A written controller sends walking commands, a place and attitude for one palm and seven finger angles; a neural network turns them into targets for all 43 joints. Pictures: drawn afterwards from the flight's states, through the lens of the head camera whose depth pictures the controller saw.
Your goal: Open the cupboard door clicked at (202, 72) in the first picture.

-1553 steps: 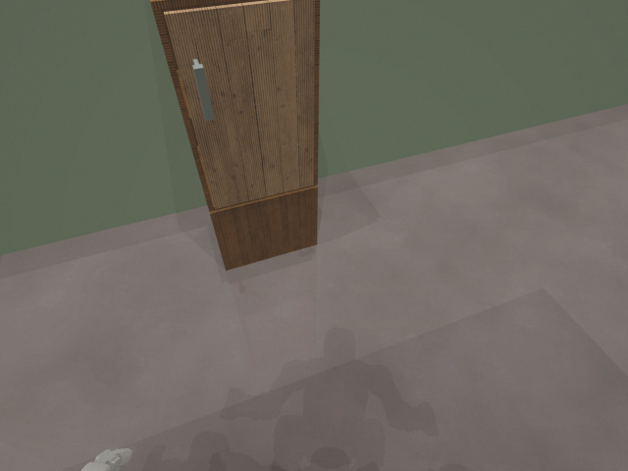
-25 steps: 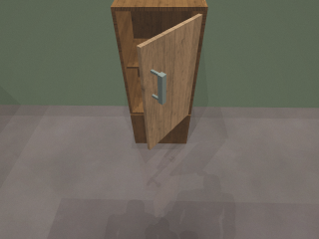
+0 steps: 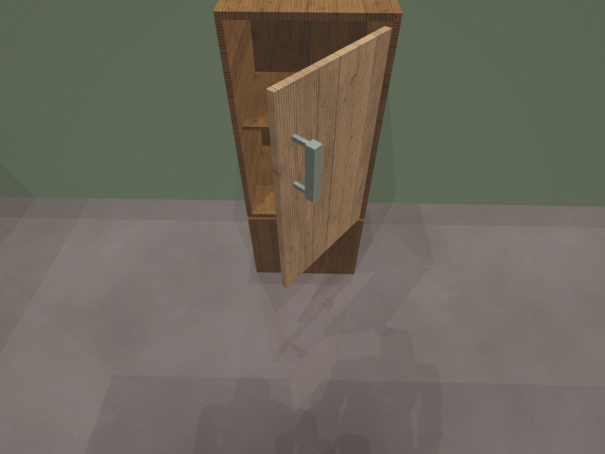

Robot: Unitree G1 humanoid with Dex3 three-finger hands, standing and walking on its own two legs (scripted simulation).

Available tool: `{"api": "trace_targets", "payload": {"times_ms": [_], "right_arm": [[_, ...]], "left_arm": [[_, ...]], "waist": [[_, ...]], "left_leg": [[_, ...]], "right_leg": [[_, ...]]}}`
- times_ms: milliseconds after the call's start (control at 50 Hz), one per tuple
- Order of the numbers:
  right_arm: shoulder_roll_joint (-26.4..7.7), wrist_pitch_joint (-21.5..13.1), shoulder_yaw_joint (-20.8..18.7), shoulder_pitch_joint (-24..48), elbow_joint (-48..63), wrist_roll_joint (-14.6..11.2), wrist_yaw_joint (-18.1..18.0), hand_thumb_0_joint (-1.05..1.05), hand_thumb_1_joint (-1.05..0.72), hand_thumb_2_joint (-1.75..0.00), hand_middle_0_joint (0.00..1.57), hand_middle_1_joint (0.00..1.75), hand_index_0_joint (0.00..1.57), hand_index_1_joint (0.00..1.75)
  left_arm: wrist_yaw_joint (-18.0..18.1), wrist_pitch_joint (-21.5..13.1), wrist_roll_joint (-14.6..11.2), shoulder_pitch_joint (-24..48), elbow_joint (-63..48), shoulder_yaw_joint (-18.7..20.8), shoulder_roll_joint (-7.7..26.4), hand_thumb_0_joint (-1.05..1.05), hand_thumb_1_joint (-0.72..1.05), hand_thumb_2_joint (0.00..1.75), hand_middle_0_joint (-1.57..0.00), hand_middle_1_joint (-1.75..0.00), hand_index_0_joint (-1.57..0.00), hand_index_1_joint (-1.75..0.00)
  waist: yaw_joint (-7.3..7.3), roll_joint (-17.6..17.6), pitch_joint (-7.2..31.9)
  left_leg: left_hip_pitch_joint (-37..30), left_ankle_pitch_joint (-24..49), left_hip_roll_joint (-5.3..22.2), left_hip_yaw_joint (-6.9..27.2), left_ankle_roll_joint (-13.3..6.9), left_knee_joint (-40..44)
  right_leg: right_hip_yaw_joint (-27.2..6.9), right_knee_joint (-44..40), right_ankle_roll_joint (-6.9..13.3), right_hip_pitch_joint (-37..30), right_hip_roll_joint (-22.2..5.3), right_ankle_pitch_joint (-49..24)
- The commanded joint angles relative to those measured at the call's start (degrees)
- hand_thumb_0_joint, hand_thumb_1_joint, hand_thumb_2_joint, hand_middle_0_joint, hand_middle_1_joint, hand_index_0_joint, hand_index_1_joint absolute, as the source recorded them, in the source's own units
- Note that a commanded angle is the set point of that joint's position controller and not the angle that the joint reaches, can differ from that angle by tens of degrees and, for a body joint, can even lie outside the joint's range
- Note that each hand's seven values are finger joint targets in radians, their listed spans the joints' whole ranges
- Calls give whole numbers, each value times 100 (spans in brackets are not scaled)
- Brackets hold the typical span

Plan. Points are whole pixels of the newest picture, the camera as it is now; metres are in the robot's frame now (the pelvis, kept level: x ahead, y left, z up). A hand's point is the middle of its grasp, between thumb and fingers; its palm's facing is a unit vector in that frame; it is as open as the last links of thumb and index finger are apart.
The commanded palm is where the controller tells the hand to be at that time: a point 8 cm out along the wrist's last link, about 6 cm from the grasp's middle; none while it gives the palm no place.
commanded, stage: look to check the result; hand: left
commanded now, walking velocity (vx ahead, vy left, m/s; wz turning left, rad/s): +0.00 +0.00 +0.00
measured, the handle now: (305, 168) +0.62 +0.03 +0.01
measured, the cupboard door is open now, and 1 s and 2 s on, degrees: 50 50 50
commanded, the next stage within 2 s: walk to a spot facing it in 0.36 s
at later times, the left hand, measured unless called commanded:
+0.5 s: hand out of the picture +0.02 +0.17 -0.17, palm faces +0.02 -0.98 -0.20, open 7.3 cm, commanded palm none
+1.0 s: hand out of the picture +0.10 +0.16 -0.17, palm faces -0.13 -0.94 -0.31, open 7.3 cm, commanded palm none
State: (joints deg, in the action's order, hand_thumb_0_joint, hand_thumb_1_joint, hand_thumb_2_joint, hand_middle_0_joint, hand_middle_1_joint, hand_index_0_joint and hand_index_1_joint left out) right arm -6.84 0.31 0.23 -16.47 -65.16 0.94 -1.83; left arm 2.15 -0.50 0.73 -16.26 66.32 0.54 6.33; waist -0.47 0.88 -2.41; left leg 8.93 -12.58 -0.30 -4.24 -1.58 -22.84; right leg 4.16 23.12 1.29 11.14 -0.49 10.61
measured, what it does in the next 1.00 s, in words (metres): lifts its left foot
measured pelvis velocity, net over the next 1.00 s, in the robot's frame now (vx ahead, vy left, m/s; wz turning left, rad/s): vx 0.01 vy -0.04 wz -0.22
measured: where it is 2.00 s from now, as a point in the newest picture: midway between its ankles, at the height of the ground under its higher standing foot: outside the picture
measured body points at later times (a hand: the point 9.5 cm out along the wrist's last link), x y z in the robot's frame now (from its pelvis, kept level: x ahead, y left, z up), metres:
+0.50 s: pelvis +0.02 +0.00 +0.00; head +0.03 -0.01 +0.45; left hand +0.02 +0.22 -0.16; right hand +0.00 -0.21 -0.17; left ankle +0.00 +0.10 -0.74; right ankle +0.02 -0.10 -0.74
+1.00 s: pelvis +0.01 -0.04 -0.02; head +0.06 -0.08 +0.43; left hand +0.11 +0.21 -0.15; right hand +0.02 -0.30 -0.18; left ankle -0.01 +0.10 -0.68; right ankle +0.01 -0.12 -0.74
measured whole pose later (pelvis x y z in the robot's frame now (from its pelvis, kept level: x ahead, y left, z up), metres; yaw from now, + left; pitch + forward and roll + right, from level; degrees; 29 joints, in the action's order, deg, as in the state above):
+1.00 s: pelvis +0.01 -0.04 -0.02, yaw -13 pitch +0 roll +2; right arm -12.9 4.0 -3.8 -8.5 -57.5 0.7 -1.8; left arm 1.1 1.2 1.3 -11.7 56.3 5.1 10.8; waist 1.2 2.3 -7.2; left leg 21.7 -29.2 3.0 -4.1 1.8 -58.8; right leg -0.2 35.8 4.3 17.7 2.6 18.0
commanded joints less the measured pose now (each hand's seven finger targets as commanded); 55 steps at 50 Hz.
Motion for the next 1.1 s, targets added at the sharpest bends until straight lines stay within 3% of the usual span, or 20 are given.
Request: {"api": "trace_targets", "payload": {"times_ms": [0,120,440,540,600,680,700,740,780,800,840,860,880,900,920,940,1000,1020,1060,1080], "right_arm": [[-485,-71,-72,-470,31,28,-31,0,-90,-90,20,30,20,30],[-535,-80,-72,-439,42,18,-34,0,-90,-90,20,30,20,30],[-575,-93,-52,-386,-35,24,-36,0,-90,-90,20,30,20,30],[-663,-5,-157,-356,24,22,-97,0,-90,-90,20,30,20,30],[-840,58,-279,-250,217,31,-125,0,-90,-90,20,30,20,30],[-1076,76,-422,-95,474,50,-152,0,-90,-90,20,30,20,30],[-1170,72,-452,-71,544,59,-161,0,-90,-90,20,30,20,30],[-1285,40,-506,16,656,84,-154,0,-90,-90,20,30,20,30],[-1316,19,-501,100,777,127,-146,0,-90,-90,20,30,20,30],[-1325,15,-503,262,841,139,-137,0,-90,-90,20,30,20,30],[-1394,31,-531,566,1007,118,-123,0,-90,-90,20,30,20,30],[-1337,70,-534,718,1105,59,-110,0,-90,-90,20,30,20,30],[-937,87,-485,727,1340,-25,-76,0,-90,-90,20,30,20,30],[-1077,176,-485,858,1358,-16,-56,0,-90,-90,20,30,20,30],[-1037,208,-506,744,1352,-19,-21,0,-90,-90,20,30,20,30],[-1031,212,-505,949,1328,-16,-22,0,-90,-90,20,30,20,30],[-994,202,-482,1104,1410,-4,15,0,-90,-90,20,30,20,30],[-966,199,-486,1062,1397,-16,22,0,-90,-90,20,30,20,30],[-944,221,-471,1136,1446,-24,15,0,-90,-90,20,30,20,30],[-958,227,-479,1202,1487,-24,3,0,-90,-90,20,30,20,30]], "left_arm": [[12,-66,-13,-334,-102,94,589,0,90,90,-20,-30,-20,-30],[11,-86,-19,-340,-117,99,644,0,90,90,-20,-30,-20,-30],[7,-86,-28,-226,-102,82,706,0,90,90,-20,-30,-20,-30],[-12,23,-9,-114,-235,224,816,0,90,90,-20,-30,-20,-30],[-74,115,22,25,-452,354,922,0,90,90,-20,-30,-20,-30],[-149,199,63,170,-744,459,915,0,90,90,-20,-30,-20,-30],[-169,218,67,201,-806,482,894,0,90,90,-20,-30,-20,-30],[-203,265,72,260,-940,508,840,0,90,90,-20,-30,-20,-30],[-238,289,73,431,-1103,534,818,0,90,90,-20,-30,-20,-30],[-256,276,66,394,-1126,538,808,0,90,90,-20,-30,-20,-30],[-280,223,65,-85,-1042,564,818,0,90,90,-20,-30,-20,-30],[-254,169,105,-460,-946,616,1074,0,90,90,-20,-30,-20,-30],[-139,102,161,-647,-932,734,1732,0,90,90,-20,-30,-20,-30],[-77,123,37,-743,-894,719,1803,0,90,90,-20,-30,-20,-30],[-38,140,19,-513,-1001,721,1716,0,90,90,-20,-30,-20,-30],[-12,147,37,-186,-1128,715,1590,0,90,90,-20,-30,-20,-30],[-14,85,31,5,-1298,662,1493,0,90,90,-20,-30,-20,-30],[-7,67,34,-45,-1298,671,1510,0,90,90,-20,-30,-20,-30],[-25,69,30,-157,-1322,667,1567,0,90,90,-20,-30,-20,-30],[-32,76,29,-190,-1323,671,1566,0,90,90,-20,-30,-20,-30]], "waist": [[-14,-33,-293],[-4,-66,-121],[-3,-128,-136],[-31,-114,-149],[-49,11,-145],[-24,283,-62],[-18,433,-40],[4,853,3],[-12,939,-66],[75,883,-104],[366,249,90],[571,-762,153],[550,-2456,231],[596,-2043,161],[401,-1395,92],[336,-1239,25],[226,-483,294],[222,-320,537],[259,-339,624],[279,-527,611]], "left_leg": [[275,194,620,622,-45,606],[162,390,624,600,-44,538],[70,660,648,604,-36,579],[-79,636,767,371,-28,229],[-83,416,937,325,-70,120],[-66,79,1377,580,-275,263],[-40,59,1584,715,-386,354],[-106,485,2120,947,-737,600],[-155,1291,2335,879,-924,512],[-33,1563,2312,631,-839,312],[246,1576,1967,91,-445,-549],[654,755,1280,-358,-35,-1676],[1985,-1910,280,-695,361,-3116],[2171,-2424,191,125,346,-3980],[2246,-2068,344,372,329,-4284],[2398,-1782,409,514,343,-4427],[2299,-1214,392,615,444,-4286],[2257,-1096,345,603,465,-4163],[2268,-964,281,584,502,-3985],[2339,-929,261,615,511,-3926]], "right_leg": [[-608,-484,107,92,-573,-63],[-609,-484,105,-31,-576,-220],[-583,-470,102,-140,-600,-465],[-752,-179,152,199,-580,-842],[-843,150,175,548,-484,-855],[-785,831,127,968,-188,-507],[-715,1202,100,1046,-85,-254],[-452,2277,14,1343,37,1134],[-465,2738,-22,1532,-110,1779],[-485,2524,-5,1339,-195,1754],[-408,1389,4,470,-166,807],[-1070,225,116,-18,-382,-770],[-3275,-538,578,-702,-1758,-2433],[-3401,-589,804,-608,-1887,-2779],[-3161,-571,941,-453,-1831,-2062],[-3195,-517,984,-315,-1540,-1590],[-2807,-319,1009,-461,-1226,-1951],[-2735,-241,915,-726,-1137,-2098],[-2666,-250,807,-867,-993,-2180],[-2667,-248,733,-937,-939,-2258]]}}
